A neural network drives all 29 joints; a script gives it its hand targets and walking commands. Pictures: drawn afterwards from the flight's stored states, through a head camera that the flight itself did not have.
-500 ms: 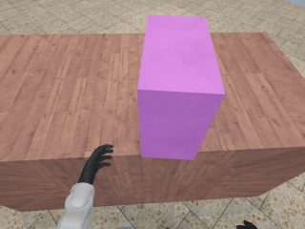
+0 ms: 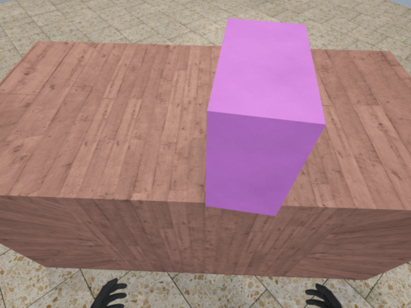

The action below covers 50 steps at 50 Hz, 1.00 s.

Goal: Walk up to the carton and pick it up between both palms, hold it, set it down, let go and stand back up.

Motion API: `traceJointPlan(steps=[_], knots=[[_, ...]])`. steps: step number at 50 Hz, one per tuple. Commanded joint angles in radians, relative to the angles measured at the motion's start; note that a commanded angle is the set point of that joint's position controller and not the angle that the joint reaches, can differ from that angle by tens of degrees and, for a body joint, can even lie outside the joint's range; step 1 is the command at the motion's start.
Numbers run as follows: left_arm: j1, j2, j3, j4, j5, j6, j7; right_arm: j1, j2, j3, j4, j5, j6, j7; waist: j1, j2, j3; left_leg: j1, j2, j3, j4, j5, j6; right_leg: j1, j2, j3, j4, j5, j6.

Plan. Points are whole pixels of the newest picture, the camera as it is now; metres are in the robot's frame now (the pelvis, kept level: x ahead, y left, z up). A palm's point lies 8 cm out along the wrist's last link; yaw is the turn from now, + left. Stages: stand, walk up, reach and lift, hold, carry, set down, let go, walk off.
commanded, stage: stand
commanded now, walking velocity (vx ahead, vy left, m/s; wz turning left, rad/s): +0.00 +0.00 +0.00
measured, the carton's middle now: (252, 120) +0.48 -0.07 +0.08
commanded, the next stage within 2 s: none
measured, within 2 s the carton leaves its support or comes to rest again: neither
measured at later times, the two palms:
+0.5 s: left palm out of the picture +0.06 +0.22 -0.13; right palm out of the picture +0.04 -0.25 -0.11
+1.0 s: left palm out of the picture +0.01 +0.22 -0.13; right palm out of the picture +0.01 -0.25 -0.12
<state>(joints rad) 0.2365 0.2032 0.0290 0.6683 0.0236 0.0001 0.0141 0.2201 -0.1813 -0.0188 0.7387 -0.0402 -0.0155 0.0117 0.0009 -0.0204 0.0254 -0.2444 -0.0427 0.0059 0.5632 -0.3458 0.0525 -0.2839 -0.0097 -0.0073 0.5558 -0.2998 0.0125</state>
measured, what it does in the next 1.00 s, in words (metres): stands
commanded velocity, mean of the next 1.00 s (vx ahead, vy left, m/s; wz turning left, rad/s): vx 0.00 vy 0.00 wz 0.00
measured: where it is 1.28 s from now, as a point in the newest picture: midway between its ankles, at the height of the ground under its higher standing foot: outside the picture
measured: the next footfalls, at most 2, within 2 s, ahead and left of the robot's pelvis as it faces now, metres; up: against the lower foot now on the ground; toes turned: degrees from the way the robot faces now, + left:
none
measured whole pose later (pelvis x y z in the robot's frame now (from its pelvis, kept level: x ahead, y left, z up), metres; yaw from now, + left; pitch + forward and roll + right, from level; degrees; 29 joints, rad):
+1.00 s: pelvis -0.01 -0.02 +0.01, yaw +1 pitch +1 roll +0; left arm 0.28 0.18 0.04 0.99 0.02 -0.01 0.02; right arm 0.33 -0.17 -0.02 0.91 -0.03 -0.01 -0.03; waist 0.01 -0.01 0.03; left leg -0.21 -0.03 -0.01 0.48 -0.28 0.03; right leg -0.24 0.01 -0.02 0.47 -0.24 -0.01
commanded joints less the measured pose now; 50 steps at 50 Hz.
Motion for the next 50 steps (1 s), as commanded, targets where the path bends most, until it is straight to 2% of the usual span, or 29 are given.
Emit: traceJointPlan(steps=[1,6,11,12,14,15,17,19,20,23,25,27,28,29,30,31,32,33,34,35,36,37,38,41,43,44,45,48,50], knots=[[-0.017,0.074,0.023,-0.063,0.006,-0.024,0.0,0.012,-0.1,-0.038,-0.059,-0.005,-0.005,-0.009,-0.008,0.028,-0.108,0.075,0.137,-0.113,-0.064,0.395,0.057,-0.01,-0.036,0.06,-0.039,0.226,-0.049],[0.032,0.093,0.033,-0.029,0.011,-0.02,0.004,0.032,-0.104,-0.045,-0.044,-0.002,0.009,-0.018,-0.006,0.015,-0.054,0.015,0.104,-0.1,-0.048,0.26,0.046,-0.027,-0.055,0.099,-0.077,0.224,-0.073],[0.047,0.097,0.038,-0.002,0.012,-0.019,0.007,0.05,-0.099,-0.046,-0.034,0.002,0.012,-0.02,-0.005,-0.003,-0.047,0.007,0.09,-0.098,-0.042,0.211,0.038,-0.038,-0.07,0.126,-0.117,0.182,-0.089],[0.037,0.099,0.033,0.012,0.012,-0.019,0.006,0.059,-0.106,-0.047,-0.037,0.009,0.013,-0.025,-0.013,0.023,-0.044,0.02,0.082,-0.092,-0.054,0.201,0.034,-0.073,-0.062,0.127,-0.12,0.176,-0.072],[0.035,0.1,0.033,0.022,0.015,-0.018,0.01,0.083,-0.095,-0.045,-0.032,0.011,0.009,-0.03,-0.011,-0.02,-0.033,-0.022,0.097,-0.118,-0.076,0.188,0.03,-0.036,-0.063,0.12,-0.113,0.139,-0.063],[0.059,0.082,0.031,0.03,0.009,-0.014,0.01,0.083,-0.104,-0.042,-0.029,0.012,0.009,-0.033,-0.006,0.005,-0.003,-0.029,0.093,-0.113,-0.083,0.179,0.025,-0.066,-0.065,0.132,-0.124,0.101,-0.063],[0.088,0.09,0.036,0.05,0.011,-0.015,0.005,0.083,-0.106,-0.046,-0.011,0.011,0.006,-0.036,0.013,-0.002,-0.018,-0.033,0.097,-0.118,-0.09,0.187,0.023,-0.03,-0.052,0.121,-0.128,0.115,-0.057],[0.054,0.104,0.036,0.051,0.011,-0.019,0.003,0.065,-0.094,-0.039,-0.022,0.008,-0.003,-0.03,0.015,0.037,-0.042,-0.059,0.093,-0.126,-0.097,0.184,0.029,0.009,-0.059,0.126,-0.126,0.123,-0.065],[0.057,0.105,0.035,0.059,0.01,-0.019,0.001,0.093,-0.096,-0.04,-0.011,0.007,-0.005,-0.024,0.007,0.006,-0.031,-0.036,0.086,-0.107,-0.081,0.161,0.021,0.001,-0.077,0.14,-0.153,0.115,-0.068],[0.037,0.098,0.036,0.088,0.008,-0.014,-0.004,0.097,-0.108,-0.043,-0.009,0.01,-0.013,-0.023,0.001,0.001,-0.036,-0.035,0.105,-0.131,-0.118,0.141,0.025,-0.011,-0.051,0.111,-0.139,0.082,-0.062],[0.053,0.085,0.035,0.101,0.011,-0.012,-0.003,0.125,-0.1,-0.038,0.01,0.009,-0.017,-0.022,0.011,0.044,-0.056,-0.059,0.127,-0.158,-0.147,0.159,0.038,0.039,-0.045,0.091,-0.106,0.112,-0.056],[0.066,0.086,0.034,0.121,0.007,-0.006,-0.002,0.15,-0.122,-0.041,0.021,0.008,-0.014,-0.027,0.01,0.038,-0.032,-0.051,0.13,-0.161,-0.158,0.216,0.034,0.035,-0.046,0.085,-0.101,0.126,-0.05],[0.091,0.073,0.035,0.135,0.005,-0.006,0.001,0.115,-0.116,-0.04,0.018,0.009,-0.016,-0.033,0.023,0.035,-0.043,-0.055,0.143,-0.178,-0.174,0.192,0.041,0.027,-0.029,0.07,-0.099,0.104,-0.046],[0.091,0.054,0.03,0.146,0.007,-0.005,0.005,0.129,-0.109,-0.041,0.021,0.006,-0.012,-0.042,0.023,0.083,-0.017,-0.048,0.146,-0.17,-0.175,0.208,0.043,0.025,-0.034,0.071,-0.098,0.137,-0.043],[0.067,0.078,0.033,0.147,0.005,-0.005,0.006,0.125,-0.107,-0.037,0.025,0.011,-0.011,-0.041,0.012,0.06,0.0,-0.066,0.149,-0.183,-0.201,0.18,0.049,0.004,-0.031,0.075,-0.097,0.127,-0.047],[0.045,0.081,0.032,0.141,0.0,-0.007,0.008,0.137,-0.103,-0.034,0.037,0.008,-0.01,-0.04,0.015,0.129,0.044,-0.109,0.133,-0.171,-0.211,0.148,0.036,0.031,-0.037,0.074,-0.102,0.101,-0.036],[0.025,0.078,0.031,0.154,0.005,-0.008,0.004,0.148,-0.081,-0.034,0.044,0.012,-0.011,-0.039,0.003,0.102,0.009,-0.075,0.122,-0.164,-0.201,0.12,0.036,0.036,-0.047,0.089,-0.123,0.085,-0.045],[0.057,0.079,0.024,0.163,0.008,-0.011,0.003,0.157,-0.087,-0.038,0.056,0.01,-0.009,-0.039,0.006,0.094,0.011,-0.049,0.126,-0.153,-0.181,0.162,0.037,0.026,-0.047,0.082,-0.128,0.128,-0.042],[0.075,0.116,0.037,0.18,0.007,-0.013,0.004,0.134,-0.105,-0.04,0.044,0.01,-0.009,-0.039,0.014,0.041,-0.017,-0.055,0.122,-0.153,-0.192,0.141,0.039,0.034,-0.042,0.086,-0.129,0.129,-0.046],[0.076,0.101,0.035,0.196,0.006,-0.016,0.002,0.136,-0.106,-0.041,0.047,0.014,-0.007,-0.04,0.014,0.039,0.002,-0.043,0.103,-0.137,-0.183,0.115,0.028,0.017,-0.045,0.084,-0.146,0.121,-0.042],[0.072,0.095,0.034,0.209,0.008,-0.017,0.007,0.148,-0.098,-0.041,0.056,0.013,-0.01,-0.04,0.001,-0.001,0.043,-0.045,0.116,-0.142,-0.178,0.123,0.035,-0.003,-0.056,0.102,-0.155,0.123,-0.047],[0.072,0.077,0.032,0.217,0.001,-0.012,0.004,0.152,-0.105,-0.038,0.06,0.01,-0.013,-0.036,0.009,-0.02,-0.037,-0.05,0.115,-0.147,-0.182,0.144,0.039,0.086,-0.06,0.1,-0.151,0.137,-0.049],[0.077,0.07,0.028,0.222,0.002,-0.009,0.006,0.16,-0.09,-0.039,0.08,0.012,-0.013,-0.033,0.012,-0.044,0.006,-0.054,0.104,-0.117,-0.156,0.165,0.024,0.055,-0.068,0.105,-0.162,0.138,-0.047],[0.082,0.082,0.028,0.242,0.001,-0.013,0.013,0.169,-0.09,-0.041,0.097,0.011,-0.013,-0.043,-0.004,0.001,-0.022,0.055,0.105,-0.118,-0.151,0.197,0.03,-0.004,-0.069,0.118,-0.193,0.133,-0.055],[0.048,0.094,0.031,0.251,-0.003,-0.014,0.008,0.173,-0.084,-0.032,0.107,0.017,-0.008,-0.044,-0.017,-0.036,0.02,0.023,0.109,-0.128,-0.173,0.175,0.029,-0.016,-0.062,0.115,-0.195,0.118,-0.056],[0.065,0.092,0.032,0.266,0.0,-0.012,0.014,0.201,-0.074,-0.028,0.118,0.019,-0.011,-0.041,-0.017,-0.019,-0.03,0.05,0.117,-0.131,-0.179,0.229,0.027,0.025,-0.063,0.098,-0.173,0.149,-0.056],[0.078,0.063,0.023,0.282,0.0,-0.011,0.011,0.195,-0.074,-0.023,0.136,0.01,-0.009,-0.041,-0.003,0.026,0.018,-0.012,0.134,-0.151,-0.179,0.248,0.032,0.053,-0.052,0.087,-0.159,0.162,-0.047],[0.12,0.028,0.011,0.307,-0.003,-0.015,0.014,0.135,-0.097,-0.031,0.134,0.006,-0.007,-0.05,0.02,-0.02,0.03,-0.029,0.127,-0.139,-0.186,0.231,0.032,0.076,-0.057,0.095,-0.174,0.177,-0.053],[0.114,0.059,0.019,0.319,-0.003,-0.015,0.01,0.172,-0.086,-0.024,0.166,0.018,-0.012,-0.044,0.012,0.007,-0.018,0.015,0.113,-0.125,-0.194,0.224,0.025,0.107,-0.064,0.094,-0.164,0.195,-0.051]])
